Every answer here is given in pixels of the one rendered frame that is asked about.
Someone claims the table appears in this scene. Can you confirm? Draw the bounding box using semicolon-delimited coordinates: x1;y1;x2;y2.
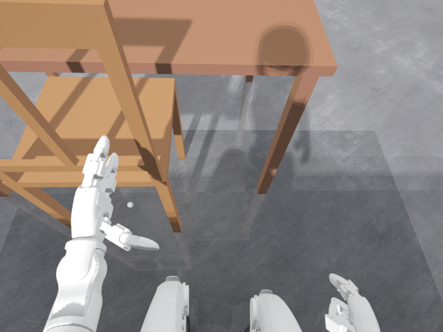
0;0;338;196

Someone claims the robot left thigh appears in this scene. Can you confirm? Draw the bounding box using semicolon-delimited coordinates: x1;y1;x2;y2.
141;281;189;332

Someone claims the left robot forearm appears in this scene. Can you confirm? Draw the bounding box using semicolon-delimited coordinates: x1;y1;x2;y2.
43;238;107;332

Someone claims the robot left hand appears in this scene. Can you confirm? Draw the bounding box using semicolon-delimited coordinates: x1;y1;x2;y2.
71;136;159;251

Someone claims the robot right hand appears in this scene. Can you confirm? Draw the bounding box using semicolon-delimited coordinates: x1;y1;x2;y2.
325;273;380;332

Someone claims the robot thigh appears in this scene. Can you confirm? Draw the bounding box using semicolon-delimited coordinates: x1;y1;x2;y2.
250;293;302;332
141;281;189;332

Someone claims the robot right thigh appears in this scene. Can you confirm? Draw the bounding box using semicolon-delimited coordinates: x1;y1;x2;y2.
250;293;302;332

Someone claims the chair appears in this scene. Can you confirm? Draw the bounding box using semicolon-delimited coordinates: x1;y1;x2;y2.
0;0;186;232

